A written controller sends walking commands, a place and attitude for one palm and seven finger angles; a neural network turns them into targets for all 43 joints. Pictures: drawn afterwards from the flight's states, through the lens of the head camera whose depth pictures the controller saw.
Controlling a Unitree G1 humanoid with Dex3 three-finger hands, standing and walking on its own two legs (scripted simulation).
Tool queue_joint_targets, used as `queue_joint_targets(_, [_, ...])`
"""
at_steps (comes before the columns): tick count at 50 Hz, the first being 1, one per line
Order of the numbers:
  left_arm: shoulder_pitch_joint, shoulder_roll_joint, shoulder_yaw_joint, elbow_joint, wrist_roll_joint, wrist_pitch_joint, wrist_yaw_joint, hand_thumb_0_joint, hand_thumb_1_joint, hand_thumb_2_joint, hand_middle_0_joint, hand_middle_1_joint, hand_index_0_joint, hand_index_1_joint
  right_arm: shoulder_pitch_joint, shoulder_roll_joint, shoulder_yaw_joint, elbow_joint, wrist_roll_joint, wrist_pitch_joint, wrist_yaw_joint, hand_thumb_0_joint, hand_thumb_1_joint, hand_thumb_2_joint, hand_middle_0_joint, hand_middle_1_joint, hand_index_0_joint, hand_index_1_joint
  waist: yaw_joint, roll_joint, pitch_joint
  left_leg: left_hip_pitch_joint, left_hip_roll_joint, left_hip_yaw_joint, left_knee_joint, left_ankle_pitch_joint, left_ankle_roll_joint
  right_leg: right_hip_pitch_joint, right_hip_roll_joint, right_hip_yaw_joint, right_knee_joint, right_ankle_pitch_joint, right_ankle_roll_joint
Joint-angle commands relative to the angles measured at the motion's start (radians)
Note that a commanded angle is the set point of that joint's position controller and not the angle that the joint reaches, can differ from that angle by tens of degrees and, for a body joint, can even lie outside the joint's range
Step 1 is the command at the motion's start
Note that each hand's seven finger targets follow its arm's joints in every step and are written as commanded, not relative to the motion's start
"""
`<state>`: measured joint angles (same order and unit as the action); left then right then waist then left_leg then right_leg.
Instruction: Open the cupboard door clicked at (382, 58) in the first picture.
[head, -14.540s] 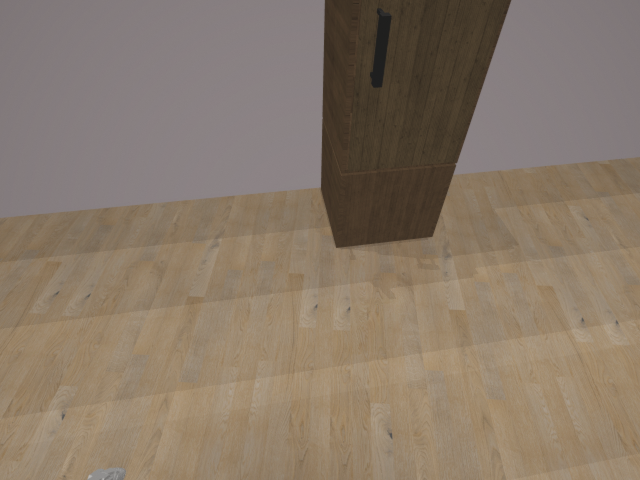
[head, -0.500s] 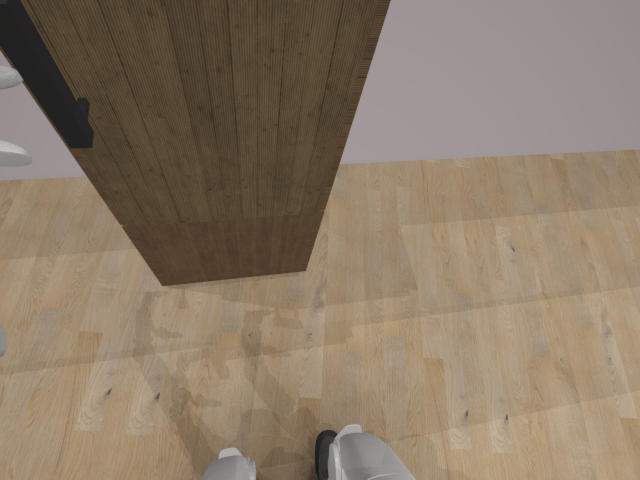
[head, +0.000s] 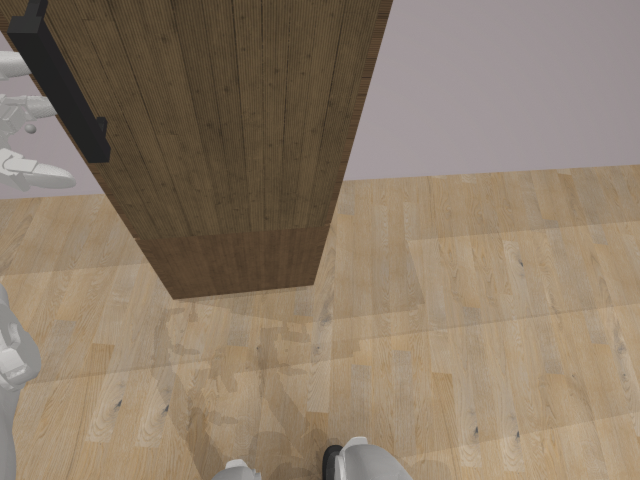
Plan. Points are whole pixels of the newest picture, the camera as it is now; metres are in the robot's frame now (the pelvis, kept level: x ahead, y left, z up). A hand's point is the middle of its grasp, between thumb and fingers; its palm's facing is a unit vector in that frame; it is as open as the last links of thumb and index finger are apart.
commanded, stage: slide the fingers in behind the handle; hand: left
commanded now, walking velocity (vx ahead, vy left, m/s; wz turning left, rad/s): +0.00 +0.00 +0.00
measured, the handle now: (72, 87) +0.55 +0.25 +0.11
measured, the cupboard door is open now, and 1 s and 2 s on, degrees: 0 0 1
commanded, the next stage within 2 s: close the thumb around the handle in 0.90 s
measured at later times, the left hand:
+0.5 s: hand (79, 120) +0.51 +0.24 +0.11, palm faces +0.04 -1.00 +0.01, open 14.0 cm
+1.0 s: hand (78, 125) +0.50 +0.24 +0.11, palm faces +0.05 -1.00 +0.01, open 14.0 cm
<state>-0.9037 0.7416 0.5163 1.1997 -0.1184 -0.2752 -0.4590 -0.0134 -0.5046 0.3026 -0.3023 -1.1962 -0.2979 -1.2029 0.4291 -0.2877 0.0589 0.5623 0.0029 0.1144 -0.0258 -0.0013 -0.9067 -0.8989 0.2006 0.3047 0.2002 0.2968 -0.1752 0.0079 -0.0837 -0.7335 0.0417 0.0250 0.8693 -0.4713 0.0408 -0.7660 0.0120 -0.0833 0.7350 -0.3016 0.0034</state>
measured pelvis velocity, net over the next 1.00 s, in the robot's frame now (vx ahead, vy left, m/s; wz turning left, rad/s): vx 0.00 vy -0.01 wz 0.01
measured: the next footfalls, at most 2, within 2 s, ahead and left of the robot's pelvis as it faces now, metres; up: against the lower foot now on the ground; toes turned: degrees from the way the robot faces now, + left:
none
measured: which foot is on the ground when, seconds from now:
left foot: down 0.00-1.00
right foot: down 0.00-1.00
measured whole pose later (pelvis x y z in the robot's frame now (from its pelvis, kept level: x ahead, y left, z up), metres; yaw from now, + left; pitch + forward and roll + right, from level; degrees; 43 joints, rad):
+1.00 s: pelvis +0.00 -0.01 +0.00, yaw +1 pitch +18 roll -3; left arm -0.93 0.63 0.45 1.20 -0.12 -0.31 -0.35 -0.01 -0.51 0.30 -0.30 -1.20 -0.30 -1.20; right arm 0.42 -0.29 0.04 0.60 0.00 0.08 -0.03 0.00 -0.91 -0.90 0.20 0.30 0.20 0.30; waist -0.17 0.01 -0.08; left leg -0.71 0.03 0.02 0.84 -0.46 0.03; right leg -0.75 0.01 -0.08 0.74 -0.30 -0.01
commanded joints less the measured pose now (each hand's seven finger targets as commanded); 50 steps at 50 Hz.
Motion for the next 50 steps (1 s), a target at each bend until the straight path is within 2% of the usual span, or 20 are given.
queue_joint_targets(1, [-0.465,0.219,-0.031,-0.242,-0.034,-0.084,0.013,0.000,-0.500,0.300,-0.300,-1.200,-0.300,-1.200,0.162,-0.188,-0.074,-0.021,-0.001,-0.017,-0.013,0.000,-0.900,-0.900,0.200,0.300,0.200,0.300,-0.014,0.203,-0.426,0.319,0.001,-0.088,-0.087,0.599,-0.038,0.189,0.040,0.030,-0.018,0.318,-0.024])
queue_joint_targets(4, [-0.449,0.265,0.011,-0.221,-0.029,-0.083,0.030,0.000,-0.500,0.300,-0.300,-1.200,-0.300,-1.200,0.162,-0.193,-0.073,-0.014,-0.003,-0.022,-0.015,0.000,-0.900,-0.900,0.200,0.300,0.200,0.300,0.001,0.187,-0.434,0.300,-0.001,-0.091,-0.090,0.585,-0.036,0.206,0.036,0.031,-0.013,0.316,-0.026])
queue_joint_targets(5, [-0.453,0.220,-0.027,-0.203,-0.026,-0.077,0.032,0.000,-0.500,0.300,-0.300,-1.200,-0.300,-1.200,0.155,-0.188,-0.071,-0.015,-0.001,-0.023,-0.014,0.000,-0.900,-0.900,0.200,0.300,0.200,0.300,-0.010,0.182,-0.410,0.282,-0.004,-0.084,-0.093,0.553,-0.032,0.202,0.035,0.033,-0.017,0.311,-0.024])
queue_joint_targets(7, [-0.442,0.244,-0.013,-0.186,-0.016,-0.071,0.044,0.000,-0.500,0.300,-0.300,-1.200,-0.300,-1.200,0.154,-0.190,-0.069,-0.017,0.000,-0.027,-0.015,0.000,-0.900,-0.900,0.200,0.300,0.200,0.300,-0.004,0.155,-0.391,0.234,-0.008,-0.078,-0.100,0.506,-0.025,0.230,0.032,0.038,-0.018,0.311,-0.025])
queue_joint_targets(9, [-0.473,0.276,0.006,-0.207,-0.008,-0.081,0.055,0.000,-0.500,0.300,-0.300,-1.200,-0.300,-1.200,0.156,-0.190,-0.068,-0.018,-0.002,-0.029,-0.017,0.000,-0.900,-0.900,0.200,0.300,0.200,0.300,0.001,0.179,-0.427,0.242,-0.010,-0.079,-0.098,0.513,-0.026,0.245,0.031,0.042,-0.011,0.321,-0.026])
queue_joint_targets(13, [-0.473,0.229,-0.019,-0.216,-0.013,-0.095,0.063,0.000,-0.500,0.300,-0.300,-1.200,-0.300,-1.200,0.158,-0.186,-0.069,-0.020,-0.003,-0.035,-0.017,0.000,-0.900,-0.900,0.200,0.300,0.200,0.300,-0.006,0.173,-0.424,0.267,-0.005,-0.085,-0.097,0.546,-0.029,0.229,0.034,0.037,-0.011,0.323,-0.028])
queue_joint_targets(16, [-0.484,0.185,-0.044,-0.232,-0.012,-0.094,0.072,0.000,-0.500,0.300,-0.300,-1.200,-0.300,-1.200,0.161,-0.180,-0.073,-0.011,-0.005,-0.038,-0.011,0.000,-0.900,-0.900,0.200,0.300,0.200,0.300,-0.003,0.224,-0.456,0.317,-0.002,-0.090,-0.091,0.594,-0.041,0.204,0.034,0.033,-0.010,0.318,-0.028])
queue_joint_targets(18, [-0.458,0.180,-0.032,-0.218,-0.021,-0.092,0.080,0.000,-0.500,0.300,-0.300,-1.200,-0.300,-1.200,0.172,-0.183,-0.075,-0.008,-0.007,-0.038,-0.010,0.000,-0.900,-0.900,0.200,0.300,0.200,0.300,-0.003,0.181,-0.451,0.318,0.001,-0.095,-0.091,0.624,-0.039,0.211,0.037,0.030,-0.012,0.336,-0.028])
queue_joint_targets(21, [-0.448,0.195,-0.026,-0.185,-0.005,-0.075,0.098,0.000,-0.500,0.300,-0.300,-1.200,-0.300,-1.200,0.169,-0.184,-0.073,-0.008,-0.005,-0.035,-0.007,0.000,-0.900,-0.900,0.200,0.300,0.200,0.300,-0.002,0.130,-0.403,0.240,-0.006,-0.083,-0.104,0.525,-0.027,0.235,0.033,0.034,-0.017,0.316,-0.024])
queue_joint_targets(25, [-0.459,0.187,-0.020,-0.237,0.004,-0.093,0.126,0.000,-0.500,0.300,-0.300,-1.200,-0.300,-1.200,0.179,-0.178,-0.079,-0.013,-0.009,-0.039,-0.003,0.000,-0.900,-0.900,0.200,0.300,0.200,0.300,0.011,0.177,-0.462,0.284,-0.006,-0.084,-0.101,0.575,-0.032,0.247,0.033,0.037,-0.010,0.340,-0.026])
queue_joint_targets(26, [-0.475,0.172,-0.033,-0.239,0.000,-0.096,0.128,0.000,-0.500,0.300,-0.300,-1.200,-0.300,-1.200,0.175,-0.177,-0.077,-0.007,-0.009,-0.040,-0.002,0.000,-0.900,-0.900,0.200,0.300,0.200,0.300,-0.003,0.175,-0.454,0.281,-0.006,-0.077,-0.100,0.565,-0.030,0.247,0.033,0.041,-0.014,0.347,-0.024])
queue_joint_targets(28, [-0.441,0.246,0.031,-0.231,0.004,-0.106,0.135,0.000,-0.500,0.300,-0.300,-1.200,-0.300,-1.200,0.181,-0.183,-0.078,-0.012,-0.010,-0.037,-0.003,0.000,-0.900,-0.900,0.200,0.300,0.200,0.300,0.020,0.147,-0.466,0.238,-0.010,-0.069,-0.101,0.553,-0.023,0.304,0.032,0.049,-0.007,0.380,-0.028])
queue_joint_targets(31, [-0.414,0.236,0.014,-0.238,0.015,-0.105,0.129,0.000,-0.500,0.300,-0.300,-1.200,-0.300,-1.200,0.173,-0.176,-0.078,-0.021,-0.007,-0.035,-0.002,0.000,-0.900,-0.900,0.200,0.300,0.200,0.300,0.026,0.156,-0.455,0.226,-0.011,-0.061,-0.110,0.554,-0.022,0.323,0.029,0.051,-0.008,0.396,-0.026])
queue_joint_targets(39, [-0.414,0.225,0.010,-0.243,-0.011,-0.103,0.103,0.000,-0.500,0.300,-0.300,-1.200,-0.300,-1.200,0.165,-0.180,-0.078,-0.021,-0.001,-0.035,-0.009,0.000,-0.900,-0.900,0.200,0.300,0.200,0.300,0.018,0.130,-0.442,0.214,-0.015,-0.051,-0.118,0.517,-0.014,0.344,0.027,0.059,-0.020,0.405,-0.022])
queue_joint_targets(42, [-0.429,0.153,-0.050,-0.228,-0.013,-0.099,0.098,0.000,-0.500,0.300,-0.300,-1.200,-0.300,-1.200,0.157,-0.175,-0.078,-0.012,0.000,-0.039,-0.009,0.000,-0.900,-0.900,0.200,0.300,0.200,0.300,-0.002,0.141,-0.394,0.230,-0.014,-0.055,-0.121,0.485,-0.015,0.288,0.029,0.050,-0.031,0.354,-0.021])
queue_joint_targets(45, [-0.465,0.139,-0.056,-0.235,-0.020,-0.104,0.101,0.000,-0.500,0.300,-0.300,-1.200,-0.300,-1.200,0.160,-0.178,-0.080,-0.001,-0.002,-0.044,-0.014,0.000,-0.900,-0.900,0.200,0.300,0.200,0.300,-0.009,0.165,-0.423,0.275,-0.012,-0.067,-0.115,0.506,-0.022,0.252,0.028,0.046,-0.028,0.335,-0.022])
queue_joint_targets(47, [-0.472,0.142,-0.058,-0.207,-0.018,-0.100,0.104,0.000,-0.500,0.300,-0.300,-1.200,-0.300,-1.200,0.162,-0.180,-0.079,0.007,-0.002,-0.048,-0.015,0.000,-0.900,-0.900,0.200,0.300,0.200,0.300,-0.016,0.122,-0.400,0.250,-0.013,-0.072,-0.115,0.492,-0.020,0.258,0.028,0.046,-0.028,0.332,-0.021])
queue_joint_targets(48, [-0.486,0.137,-0.061,-0.223,-0.018,-0.105,0.107,0.000,-0.500,0.300,-0.300,-1.200,-0.300,-1.200,0.161,-0.179,-0.079,0.005,-0.003,-0.051,-0.016,0.000,-0.900,-0.900,0.200,0.300,0.200,0.300,-0.015,0.144,-0.412,0.259,-0.015,-0.072,-0.111,0.507,-0.018,0.255,0.027,0.048,-0.024,0.340,-0.023])
queue_joint_targets(49, [-0.489,0.166,-0.042,-0.215,-0.010,-0.105,0.110,0.000,-0.500,0.300,-0.300,-1.200,-0.300,-1.200,0.161,-0.179,-0.078,0.009,-0.005,-0.052,-0.015,0.000,-0.900,-0.900,0.200,0.300,0.200,0.300,-0.007,0.172,-0.423,0.260,-0.015,-0.069,-0.108,0.508,-0.022,0.259,0.025,0.051,-0.023,0.343,-0.023])
queue_joint_targets(50, [-0.473,0.198,-0.019,-0.214,-0.004,-0.106,0.116,0.000,-0.500,0.300,-0.300,-1.200,-0.300,-1.200,0.166,-0.182,-0.077,0.007,-0.006,-0.050,-0.015,0.000,-0.900,-0.900,0.200,0.300,0.200,0.300,0.001,0.144,-0.440,0.254,-0.014,-0.076,-0.107,0.523,-0.022,0.274,0.025,0.048,-0.016,0.353,-0.024])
